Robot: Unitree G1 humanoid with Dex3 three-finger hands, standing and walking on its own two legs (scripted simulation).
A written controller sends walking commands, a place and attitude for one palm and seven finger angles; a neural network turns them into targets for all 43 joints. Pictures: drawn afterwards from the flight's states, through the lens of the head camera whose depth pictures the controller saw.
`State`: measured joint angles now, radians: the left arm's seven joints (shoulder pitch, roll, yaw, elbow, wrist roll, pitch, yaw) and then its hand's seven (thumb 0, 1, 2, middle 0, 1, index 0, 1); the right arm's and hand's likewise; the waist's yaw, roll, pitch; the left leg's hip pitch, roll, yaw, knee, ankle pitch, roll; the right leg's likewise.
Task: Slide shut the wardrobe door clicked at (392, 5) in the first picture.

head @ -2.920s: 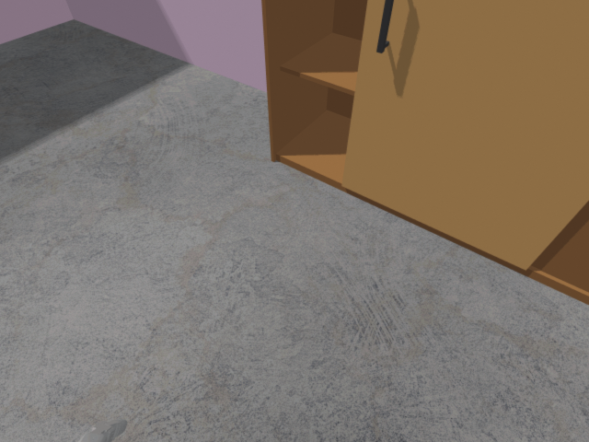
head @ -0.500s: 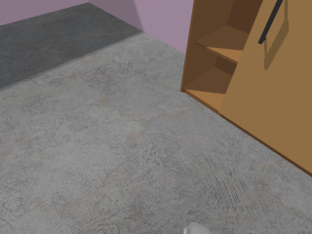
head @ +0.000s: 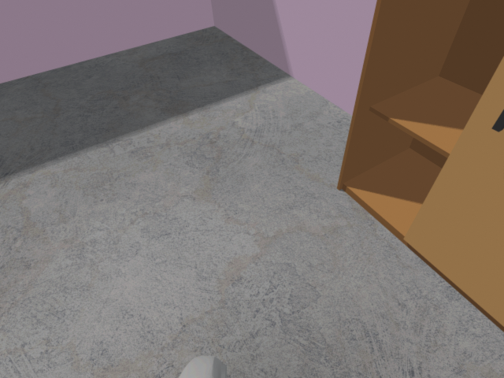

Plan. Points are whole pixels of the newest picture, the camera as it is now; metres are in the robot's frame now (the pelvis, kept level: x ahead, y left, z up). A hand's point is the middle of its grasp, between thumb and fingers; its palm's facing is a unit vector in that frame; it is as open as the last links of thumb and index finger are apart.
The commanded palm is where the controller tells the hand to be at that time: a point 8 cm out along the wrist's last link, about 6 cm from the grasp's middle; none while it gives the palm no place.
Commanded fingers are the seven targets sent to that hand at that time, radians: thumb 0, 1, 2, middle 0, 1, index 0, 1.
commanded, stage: walk to a spot facing it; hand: right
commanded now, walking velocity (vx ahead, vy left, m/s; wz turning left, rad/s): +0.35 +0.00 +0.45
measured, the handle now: out of the picture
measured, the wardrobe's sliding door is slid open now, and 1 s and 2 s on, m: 0.41 0.41 0.41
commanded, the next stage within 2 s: turn to face it in 1.12 s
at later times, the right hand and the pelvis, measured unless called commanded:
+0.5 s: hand (317, 289) +0.35 -0.11 -0.18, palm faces -0.14 +0.97 -0.18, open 7.2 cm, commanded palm none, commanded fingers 0.00 -0.90 -0.90 0.20 0.30 0.20 0.30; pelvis +0.23 +0.05 -0.02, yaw +12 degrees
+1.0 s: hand (326, 231) +0.51 -0.16 -0.19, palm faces -0.30 +0.94 -0.16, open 7.4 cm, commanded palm none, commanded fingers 0.00 -0.90 -0.90 0.20 0.30 0.20 0.30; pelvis +0.43 +0.02 -0.01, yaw +25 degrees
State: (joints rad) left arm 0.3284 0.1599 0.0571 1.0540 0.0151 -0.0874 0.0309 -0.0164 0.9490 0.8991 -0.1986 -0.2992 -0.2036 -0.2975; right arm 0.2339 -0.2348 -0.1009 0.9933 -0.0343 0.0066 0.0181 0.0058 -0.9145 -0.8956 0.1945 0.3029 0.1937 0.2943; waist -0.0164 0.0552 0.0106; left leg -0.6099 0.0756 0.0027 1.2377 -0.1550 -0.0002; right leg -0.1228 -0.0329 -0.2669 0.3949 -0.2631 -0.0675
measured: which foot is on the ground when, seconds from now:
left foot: up 0.00-0.34, down 0.36-0.82, up 0.84-1.00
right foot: down 0.00-0.36, up 0.38-0.78, down 0.80-1.00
